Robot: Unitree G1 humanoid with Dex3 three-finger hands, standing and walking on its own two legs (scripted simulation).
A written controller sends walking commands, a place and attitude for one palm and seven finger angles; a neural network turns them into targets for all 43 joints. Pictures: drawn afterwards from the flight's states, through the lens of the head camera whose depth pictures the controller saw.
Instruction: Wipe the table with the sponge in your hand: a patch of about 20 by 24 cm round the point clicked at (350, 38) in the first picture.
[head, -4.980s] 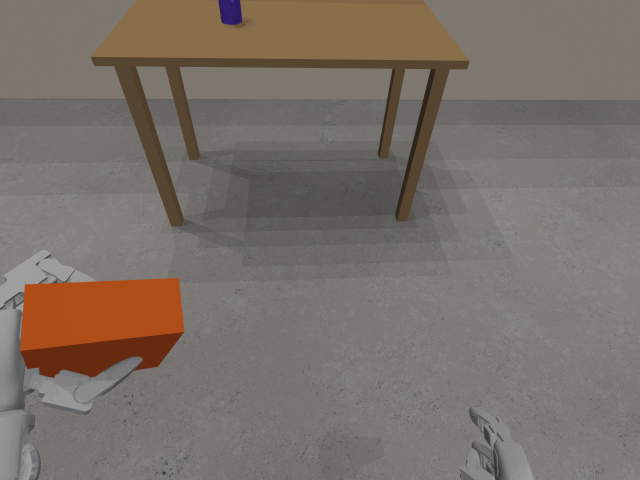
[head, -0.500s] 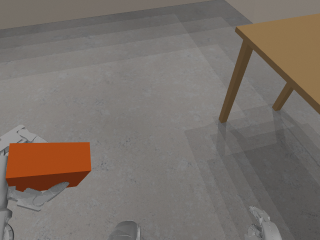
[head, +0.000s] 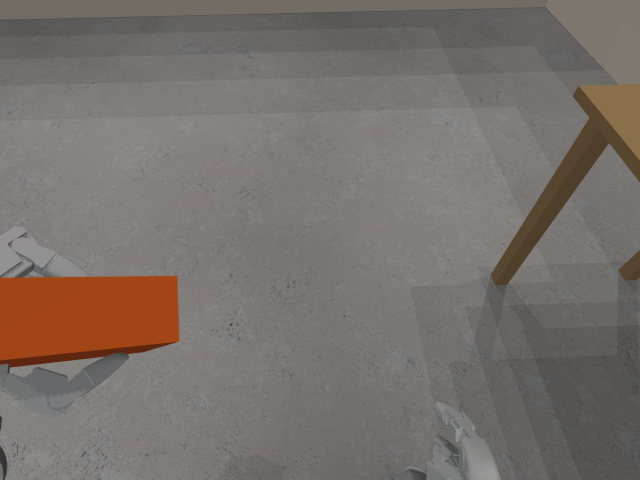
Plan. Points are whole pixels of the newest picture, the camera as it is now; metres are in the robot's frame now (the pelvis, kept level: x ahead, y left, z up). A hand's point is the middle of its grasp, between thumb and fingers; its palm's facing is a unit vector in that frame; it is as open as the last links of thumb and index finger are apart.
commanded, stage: walk to a spot facing it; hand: left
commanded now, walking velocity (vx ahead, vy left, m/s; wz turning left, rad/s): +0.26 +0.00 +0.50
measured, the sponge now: (110, 322) +0.21 +0.20 +0.17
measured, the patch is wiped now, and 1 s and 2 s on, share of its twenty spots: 0.00 0.00 0.00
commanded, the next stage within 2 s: turn to face it in 0.32 s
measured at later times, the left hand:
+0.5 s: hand (48, 272) +0.26 +0.28 +0.17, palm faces +0.57 -0.69 -0.45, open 9.6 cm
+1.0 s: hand (185, 230) +0.32 +0.18 +0.16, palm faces +0.37 -0.81 -0.45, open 9.6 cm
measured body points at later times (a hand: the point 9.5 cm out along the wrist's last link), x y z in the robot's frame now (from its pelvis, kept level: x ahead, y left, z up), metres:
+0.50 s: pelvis +0.09 +0.00 -0.02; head +0.14 +0.03 +0.42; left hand +0.22 +0.32 +0.19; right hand +0.33 -0.21 -0.09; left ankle +0.11 +0.11 -0.74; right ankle +0.08 -0.13 -0.68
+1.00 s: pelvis +0.12 -0.06 +0.00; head +0.16 -0.07 +0.44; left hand +0.30 +0.22 +0.18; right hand +0.33 -0.28 -0.09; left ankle +0.07 +0.09 -0.66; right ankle +0.17 -0.10 -0.74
